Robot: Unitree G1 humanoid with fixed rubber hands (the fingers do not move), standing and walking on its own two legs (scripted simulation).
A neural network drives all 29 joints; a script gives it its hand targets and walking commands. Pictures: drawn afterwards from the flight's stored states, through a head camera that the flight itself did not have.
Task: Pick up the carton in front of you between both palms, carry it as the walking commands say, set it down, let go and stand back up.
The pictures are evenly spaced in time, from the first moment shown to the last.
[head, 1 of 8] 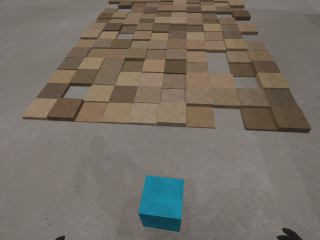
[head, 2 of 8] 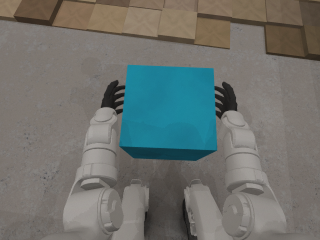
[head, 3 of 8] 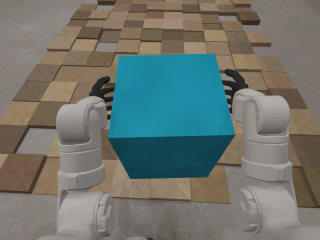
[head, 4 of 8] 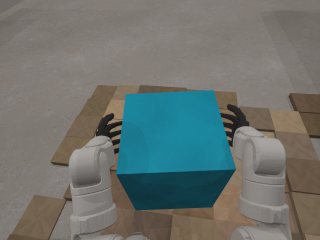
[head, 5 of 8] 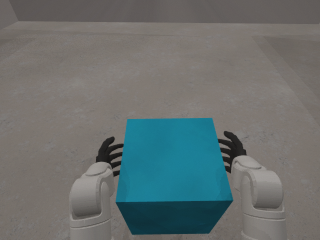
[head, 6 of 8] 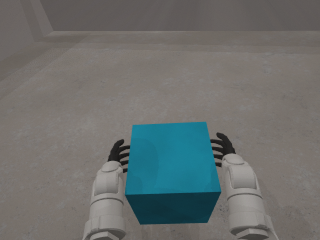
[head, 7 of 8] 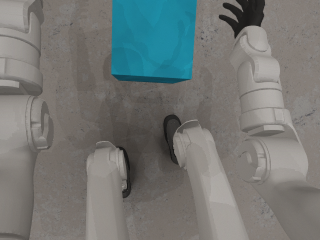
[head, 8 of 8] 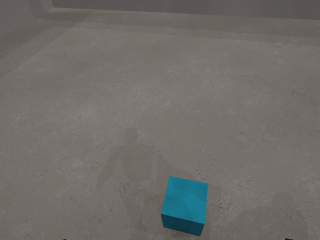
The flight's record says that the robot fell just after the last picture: no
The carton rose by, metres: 0.77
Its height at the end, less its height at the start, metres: +0.00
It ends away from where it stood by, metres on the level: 6.86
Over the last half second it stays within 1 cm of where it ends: yes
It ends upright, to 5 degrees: yes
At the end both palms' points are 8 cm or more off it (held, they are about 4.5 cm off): yes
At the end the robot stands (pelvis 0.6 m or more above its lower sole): yes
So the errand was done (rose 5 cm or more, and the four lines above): yes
